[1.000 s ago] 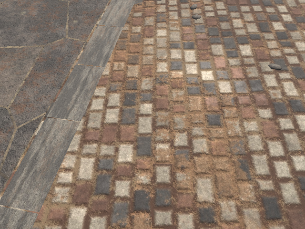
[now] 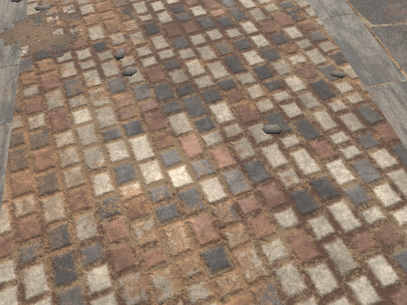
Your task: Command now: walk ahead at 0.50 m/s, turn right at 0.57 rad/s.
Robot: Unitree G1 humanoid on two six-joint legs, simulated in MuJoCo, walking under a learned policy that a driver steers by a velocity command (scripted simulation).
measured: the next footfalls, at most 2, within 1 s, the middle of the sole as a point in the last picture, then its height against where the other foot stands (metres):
left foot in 0.40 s outside the picture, level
right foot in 0.84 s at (276, 259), level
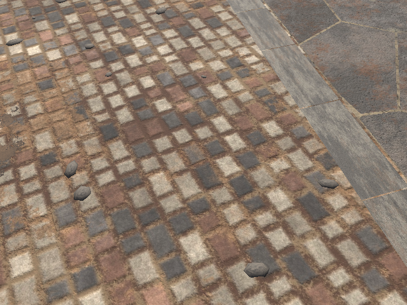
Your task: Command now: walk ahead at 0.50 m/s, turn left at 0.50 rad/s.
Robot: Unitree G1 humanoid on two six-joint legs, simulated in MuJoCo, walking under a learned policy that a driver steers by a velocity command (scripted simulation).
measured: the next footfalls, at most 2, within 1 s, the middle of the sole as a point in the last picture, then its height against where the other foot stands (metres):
left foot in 0.36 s outside the picture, level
right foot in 0.86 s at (197, 258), level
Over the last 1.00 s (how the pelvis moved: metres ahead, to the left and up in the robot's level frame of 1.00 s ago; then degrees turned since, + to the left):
0.53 -0.07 0.02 -4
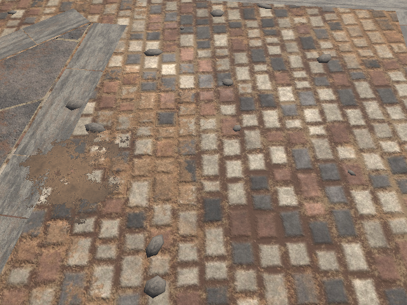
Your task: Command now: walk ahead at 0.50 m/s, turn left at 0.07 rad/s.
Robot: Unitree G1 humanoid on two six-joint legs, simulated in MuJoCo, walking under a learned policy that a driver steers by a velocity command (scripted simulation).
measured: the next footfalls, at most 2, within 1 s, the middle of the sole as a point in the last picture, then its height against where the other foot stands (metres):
left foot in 0.38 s outside the picture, level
right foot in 0.90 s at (245, 247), level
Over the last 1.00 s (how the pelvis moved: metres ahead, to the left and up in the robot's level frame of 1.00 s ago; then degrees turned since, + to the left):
0.55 0.13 0.00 24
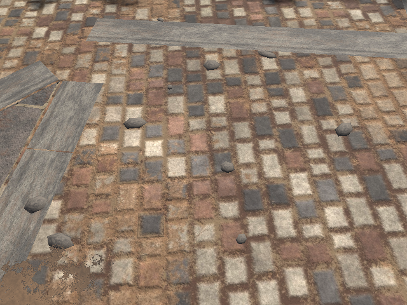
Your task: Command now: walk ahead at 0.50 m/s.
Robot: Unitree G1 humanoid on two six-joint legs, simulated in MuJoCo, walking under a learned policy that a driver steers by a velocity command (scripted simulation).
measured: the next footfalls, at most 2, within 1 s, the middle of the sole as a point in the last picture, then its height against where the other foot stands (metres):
left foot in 0.42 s outside the picture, level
right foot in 0.90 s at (249, 284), level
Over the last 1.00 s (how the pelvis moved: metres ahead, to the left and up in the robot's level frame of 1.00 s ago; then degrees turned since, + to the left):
0.56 0.00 -0.01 0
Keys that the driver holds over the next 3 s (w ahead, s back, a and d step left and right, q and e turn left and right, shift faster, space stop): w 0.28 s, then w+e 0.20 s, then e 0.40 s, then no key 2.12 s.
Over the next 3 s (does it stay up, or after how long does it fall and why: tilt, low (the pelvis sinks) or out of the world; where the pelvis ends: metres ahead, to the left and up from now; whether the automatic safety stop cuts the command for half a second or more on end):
stays up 0.52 0.04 0.01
